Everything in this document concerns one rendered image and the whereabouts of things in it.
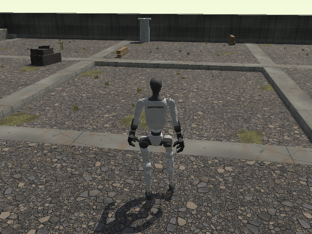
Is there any robot right forearm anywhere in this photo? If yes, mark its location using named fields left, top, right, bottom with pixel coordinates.
left=174, top=119, right=184, bottom=142

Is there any left robot thigh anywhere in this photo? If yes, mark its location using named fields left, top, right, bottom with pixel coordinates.
left=139, top=136, right=151, bottom=172

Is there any robot left upper arm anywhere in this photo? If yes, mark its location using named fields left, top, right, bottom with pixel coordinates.
left=133, top=98, right=146, bottom=125

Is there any robot left hand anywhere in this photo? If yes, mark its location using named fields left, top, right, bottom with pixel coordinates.
left=128, top=136, right=139, bottom=147

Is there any robot right foot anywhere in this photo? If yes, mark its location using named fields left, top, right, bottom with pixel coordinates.
left=169, top=182, right=176, bottom=190

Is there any robot right upper arm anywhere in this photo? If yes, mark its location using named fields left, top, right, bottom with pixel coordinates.
left=166, top=98, right=179, bottom=126

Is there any robot left forearm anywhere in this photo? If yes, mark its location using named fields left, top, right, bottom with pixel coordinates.
left=129, top=118, right=138, bottom=138

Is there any robot right hand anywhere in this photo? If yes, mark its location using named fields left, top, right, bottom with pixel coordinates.
left=173, top=140, right=185, bottom=153

